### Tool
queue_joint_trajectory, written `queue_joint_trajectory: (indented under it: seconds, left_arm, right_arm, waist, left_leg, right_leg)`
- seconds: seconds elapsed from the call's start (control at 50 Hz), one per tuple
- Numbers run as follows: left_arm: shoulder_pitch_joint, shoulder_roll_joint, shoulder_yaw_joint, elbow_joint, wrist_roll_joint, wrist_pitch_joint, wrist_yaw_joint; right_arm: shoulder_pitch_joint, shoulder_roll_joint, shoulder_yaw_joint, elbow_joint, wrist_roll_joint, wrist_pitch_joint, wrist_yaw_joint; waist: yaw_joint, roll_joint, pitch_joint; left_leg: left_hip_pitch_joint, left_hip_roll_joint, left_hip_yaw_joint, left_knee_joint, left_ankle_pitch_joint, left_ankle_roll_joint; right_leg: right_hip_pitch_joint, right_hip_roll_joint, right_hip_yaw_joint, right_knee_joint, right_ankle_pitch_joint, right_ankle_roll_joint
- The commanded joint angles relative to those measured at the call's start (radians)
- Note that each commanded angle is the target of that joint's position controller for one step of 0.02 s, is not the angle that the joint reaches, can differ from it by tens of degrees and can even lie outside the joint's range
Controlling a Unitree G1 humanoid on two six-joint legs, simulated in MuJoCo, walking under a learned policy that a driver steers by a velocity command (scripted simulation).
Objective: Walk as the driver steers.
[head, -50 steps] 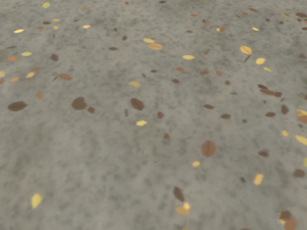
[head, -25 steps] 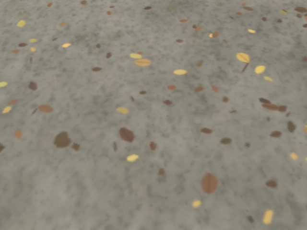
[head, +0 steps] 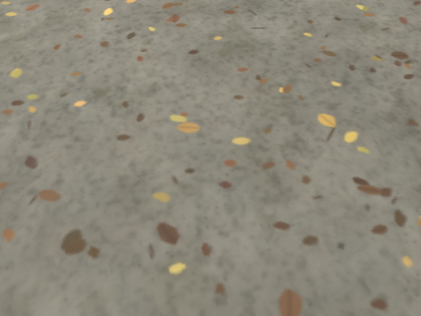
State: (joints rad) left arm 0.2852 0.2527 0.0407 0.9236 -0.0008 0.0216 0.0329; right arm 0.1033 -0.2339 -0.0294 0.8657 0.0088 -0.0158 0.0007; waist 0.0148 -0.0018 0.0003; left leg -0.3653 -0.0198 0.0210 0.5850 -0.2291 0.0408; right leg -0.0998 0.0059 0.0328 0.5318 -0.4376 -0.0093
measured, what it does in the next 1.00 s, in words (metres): walks ahead, turning left: right foot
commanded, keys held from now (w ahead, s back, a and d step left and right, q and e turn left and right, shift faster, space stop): w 0.40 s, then w+q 0.60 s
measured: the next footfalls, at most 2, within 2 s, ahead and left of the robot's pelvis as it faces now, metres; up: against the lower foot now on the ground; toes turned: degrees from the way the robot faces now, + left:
right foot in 0.60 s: +0.36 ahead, -0.17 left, +0.00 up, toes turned +3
left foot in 1.14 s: +0.57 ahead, +0.15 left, +0.00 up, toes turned +26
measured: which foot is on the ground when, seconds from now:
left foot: down 0.00-0.60, up 0.62-1.00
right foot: down 0.00-0.18, up 0.20-0.58, down 0.60-1.00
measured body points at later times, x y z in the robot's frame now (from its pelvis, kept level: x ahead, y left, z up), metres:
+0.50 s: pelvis +0.15 -0.01 +0.02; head +0.17 -0.02 +0.46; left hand +0.34 +0.23 -0.08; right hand +0.13 -0.28 -0.13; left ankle +0.05 +0.10 -0.73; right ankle +0.30 -0.17 -0.69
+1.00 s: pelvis +0.38 -0.05 +0.01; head +0.39 -0.04 +0.46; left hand +0.32 +0.23 -0.12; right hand +0.61 -0.25 -0.09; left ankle +0.50 +0.15 -0.67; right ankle +0.32 -0.17 -0.73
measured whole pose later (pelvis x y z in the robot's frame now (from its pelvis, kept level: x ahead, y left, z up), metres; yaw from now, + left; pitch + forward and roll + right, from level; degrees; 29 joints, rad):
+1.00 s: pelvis +0.38 -0.05 +0.01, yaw +17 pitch +0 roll -3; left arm 0.31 0.26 0.07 0.95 0.01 -0.09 0.02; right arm 0.13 -0.28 -0.07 0.79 0.02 -0.02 0.03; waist 0.07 0.03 0.03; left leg -0.67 0.12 -0.02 0.77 0.00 0.02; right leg 0.05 0.01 -0.24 0.20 -0.25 -0.01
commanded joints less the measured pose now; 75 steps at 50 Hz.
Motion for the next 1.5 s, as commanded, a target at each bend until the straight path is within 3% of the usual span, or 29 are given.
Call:
queue_joint_trajectory:
  seconds: [0.02,0.1,0.14,0.16,0.18,0.2,0.22,0.26,0.4,0.48,0.56,0.58,0.6,0.62,0.64,0.66,0.74,0.88,1.04,1.1,1.14,1.16,1.18,1.2,1.22,1.24,1.28,1.36,1.5]
  left_arm:
    - [0.06,0.107,0.023,-0.026,-0.01,-0.04,0.006]
    - [0.09,0.183,0.046,-0.009,-0.02,-0.085,0.001]
    - [0.04,0.159,0.041,-0.027,-0.015,-0.089,-0.005]
    - [-0.013,0.142,0.035,-0.049,-0.009,-0.091,-0.01]
    - [-0.015,0.095,0.023,-0.069,-0.01,-0.101,-0.014]
    - [-0.014,0.072,0.015,-0.079,-0.015,-0.118,-0.015]
    - [-0.048,0.123,0.03,-0.093,-0.039,-0.126,-0.021]
    - [-0.079,0.104,0.031,-0.1,-0.049,-0.124,-0.03]
    - [-0.199,0.036,0.018,-0.134,-0.009,-0.103,-0.03]
    - [-0.295,0.068,0.02,-0.166,-0.02,-0.108,-0.043]
    - [-0.206,0.137,0.047,-0.148,-0.024,-0.124,-0.047]
    - [-0.077,0.175,0.069,-0.11,-0.025,-0.127,-0.039]
    - [0.095,0.244,0.091,-0.082,-0.011,-0.129,-0.029]
    - [0.165,0.332,0.106,-0.061,0.007,-0.122,-0.035]
    - [0.135,0.238,0.081,-0.068,0.008,-0.128,-0.042]
    - [0.044,0.174,0.061,-0.086,0.0,-0.133,-0.044]
    - [-0.12,0.09,0.037,-0.086,0.012,-0.142,-0.043]
    - [-0.075,0.146,0.056,-0.05,0.018,-0.142,-0.018]
    - [0.025,0.195,0.075,-0.021,-0.01,-0.1,-0.013]
    - [-0.002,0.238,0.087,-0.032,-0.024,-0.081,-0.013]
    - [-0.029,0.239,0.083,-0.045,-0.031,-0.068,-0.011]
    - [-0.006,0.17,0.059,-0.068,0.005,-0.077,-0.012]
    - [0.034,0.06,0.025,-0.133,0.013,-0.113,-0.02]
    - [-0.084,0.154,0.041,-0.149,-0.027,-0.154,-0.033]
    - [-0.142,0.167,0.044,-0.172,-0.055,-0.172,-0.038]
    - [-0.135,0.156,0.042,-0.159,-0.039,-0.178,-0.031]
    - [-0.097,0.171,0.056,-0.137,-0.004,-0.158,-0.025]
    - [-0.156,0.13,0.049,-0.169,0.018,-0.123,-0.023]
    - [-0.377,0.101,0.029,-0.248,-0.004,-0.139,-0.047]
  right_arm:
    - [-0.063,-0.123,-0.036,-0.06,0.009,-0.029,-0.005]
    - [-0.091,-0.11,-0.04,-0.071,0.011,-0.091,0.023]
    - [0.015,-0.129,-0.054,-0.033,0.015,-0.104,0.036]
    - [0.161,-0.164,-0.075,0.015,0.018,-0.105,0.042]
    - [0.329,-0.253,-0.101,0.061,0.012,-0.099,0.042]
    - [0.364,-0.242,-0.09,0.07,0.01,-0.09,0.04]
    - [0.282,-0.188,-0.066,0.057,0.01,-0.092,0.036]
    - [0.179,-0.123,-0.039,0.031,0.001,-0.091,0.033]
    - [0.193,-0.203,-0.05,0.044,-0.003,-0.071,-0.008]
    - [0.248,-0.209,-0.057,0.067,0.019,-0.066,-0.011]
    - [0.218,-0.215,-0.065,0.059,0.021,-0.054,-0.014]
    - [0.218,-0.186,-0.055,0.054,0.013,-0.051,-0.013]
    - [0.226,-0.116,-0.031,0.032,-0.006,-0.048,-0.009]
    - [0.327,-0.01,-0.005,-0.001,0.007,-0.062,-0.012]
    - [0.318,-0.113,-0.028,0.013,0.033,-0.069,-0.013]
    - [0.256,-0.175,-0.047,-0.006,0.048,-0.071,-0.012]
    - [0.223,-0.126,-0.06,-0.012,0.028,-0.041,-0.013]
    - [0.107,-0.097,-0.06,-0.085,0.017,-0.011,0.003]
    - [-0.123,-0.076,-0.038,-0.198,0.015,-0.016,0.053]
    - [-0.06,-0.121,-0.061,-0.214,0.016,-0.01,0.06]
    - [0.223,-0.216,-0.118,-0.144,0.023,-0.004,0.045]
    - [0.351,-0.314,-0.151,-0.111,0.027,0.008,0.02]
    - [0.276,-0.384,-0.15,-0.148,0.024,-0.007,0.022]
    - [0.294,-0.292,-0.12,-0.161,0.012,-0.024,0.034]
    - [0.269,-0.242,-0.106,-0.15,0.004,-0.04,0.036]
    - [0.204,-0.21,-0.096,-0.157,0.008,-0.05,0.037]
    - [0.103,-0.159,-0.077,-0.188,-0.005,-0.055,0.027]
    - [0.145,-0.202,-0.087,-0.18,0.004,-0.061,0.002]
    - [0.248,-0.213,-0.091,-0.143,0.015,-0.046,-0.017]
  waist:
    - [0.009,-0.015,0.091]
    - [0.007,-0.146,0.143]
    - [-0.047,-0.105,0.074]
    - [-0.115,-0.049,-0.013]
    - [-0.162,0.131,-0.113]
    - [-0.158,0.25,-0.139]
    - [-0.117,0.123,-0.033]
    - [-0.059,0.029,0.078]
    - [-0.058,0.07,0.089]
    - [-0.076,0.082,0.097]
    - [0.012,0.084,0.058]
    - [0.071,0.07,-0.016]
    - [0.136,-0.03,-0.163]
    - [0.082,-0.327,-0.285]
    - [0.089,-0.269,-0.246]
    - [0.073,-0.202,-0.123]
    - [-0.012,-0.136,-0.001]
    - [-0.008,-0.053,0.064]
    - [0.064,-0.029,0.129]
    - [-0.003,-0.078,0.05]
    - [-0.16,-0.058,-0.107]
    - [-0.182,0.108,-0.187]
    - [-0.064,0.287,-0.296]
    - [-0.139,0.128,-0.317]
    - [-0.127,0.099,-0.189]
    - [-0.076,0.012,-0.102]
    - [-0.008,0.033,-0.055]
    - [-0.005,0.024,-0.014]
    - [-0.091,0.086,0.031]
  left_leg:
    - [0.035,0.057,-0.117,-0.101,-0.306,0.072]
    - [-0.162,0.004,0.026,0.092,-0.001,0.038]
    - [0.025,-0.003,0.024,0.024,0.106,0.067]
    - [0.278,0.024,-0.078,-0.035,0.176,0.112]
    - [0.563,0.181,-0.388,-0.154,0.132,0.218]
    - [0.64,0.371,-0.688,-0.318,0.164,0.304]
    - [0.541,0.395,-0.665,-0.327,0.096,0.292]
    - [0.38,0.324,-0.451,-0.379,0.033,0.231]
    - [0.205,0.202,-0.153,-0.491,0.125,0.167]
    - [0.197,0.23,-0.179,-0.462,0.086,0.158]
    - [0.225,0.249,-0.217,-0.331,0.128,0.114]
    - [0.19,0.197,-0.183,-0.176,0.22,0.087]
    - [0.06,0.117,-0.12,0.136,0.107,0.044]
    - [-0.252,-0.034,-0.04,0.484,-0.315,-0.012]
    - [-0.343,0.009,-0.147,0.649,-0.344,-0.008]
    - [-0.394,0.056,-0.147,0.691,-0.259,0.01]
    - [-0.253,0.161,-0.132,0.582,-0.043,0.004]
    - [-0.356,0.163,-0.128,0.36,0.182,-0.035]
    - [-0.357,0.135,0.011,0.083,0.175,0.012]
    - [-0.185,0.047,0.094,0.064,0.037,0.066]
    - [0.219,-0.048,0.115,-0.015,0.074,0.133]
    - [0.513,0.115,-0.158,-0.038,0.068,0.195]
    - [0.747,0.336,-0.778,-0.229,-0.172,0.392]
    - [0.742,0.363,-0.834,-0.336,-0.201,0.365]
    - [0.648,0.335,-0.684,-0.33,-0.128,0.323]
    - [0.491,0.285,-0.55,-0.323,-0.009,0.285]
    - [0.293,0.215,-0.409,-0.348,0.147,0.247]
    - [0.18,0.173,-0.314,-0.389,0.296,0.253]
    - [0.145,0.124,-0.297,-0.354,0.141,0.17]
  right_leg:
    - [-0.189,-0.078,0.103,-0.159,-0.146,-0.105]
    - [0.017,-0.259,0.307,-0.22,0.17,-0.189]
    - [-0.011,-0.188,0.189,-0.089,0.475,-0.148]
    - [-0.131,-0.098,0.089,0.108,0.655,-0.097]
    - [-0.385,0.016,-0.01,0.446,0.546,-0.019]
    - [-0.572,0.061,0.041,0.705,-0.08,-0.004]
    - [-0.647,-0.005,0.102,0.786,-0.099,-0.034]
    - [-0.655,-0.103,0.071,0.699,0.044,-0.059]
    - [-0.475,-0.109,-0.031,0.204,0.34,0.037]
    - [-0.388,-0.074,-0.017,0.049,0.425,0.047]
    - [-0.217,-0.055,-0.006,-0.028,0.354,0.007]
    - [-0.045,-0.044,-0.015,-0.041,0.316,-0.017]
    - [0.206,-0.194,0.138,-0.051,0.223,-0.074]
    - [0.448,-0.419,0.579,-0.206,-0.042,-0.202]
    - [0.371,-0.417,0.7,-0.302,-0.217,-0.211]
    - [0.266,-0.394,0.552,-0.306,-0.194,-0.172]
    - [-0.01,-0.277,0.169,-0.381,0.18,-0.12]
    - [0.006,-0.283,-0.053,-0.445,0.352,-0.16]
    - [0.183,-0.313,-0.217,-0.38,0.502,-0.134]
    - [0.222,-0.314,-0.263,-0.191,0.971,-0.105]
    - [0.094,-0.258,-0.304,0.198,1.07,-0.054]
    - [-0.194,-0.199,-0.301,0.531,0.571,-0.001]
    - [-0.582,0.027,-0.13,0.846,-0.146,0.051]
    - [-0.683,-0.009,0.057,0.899,-0.124,0.025]
    - [-0.739,-0.051,0.045,0.86,-0.038,-0.004]
    - [-0.689,-0.099,0.047,0.766,0.043,-0.012]
    - [-0.547,-0.148,0.058,0.632,0.13,-0.001]
    - [-0.53,-0.123,0.027,0.436,0.256,0.062]
    - [-0.427,-0.03,0.021,0.012,0.571,0.067]
Over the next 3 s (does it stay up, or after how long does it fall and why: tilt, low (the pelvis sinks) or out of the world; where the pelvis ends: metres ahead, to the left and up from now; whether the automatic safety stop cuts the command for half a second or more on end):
stays up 1.11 0.57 0.01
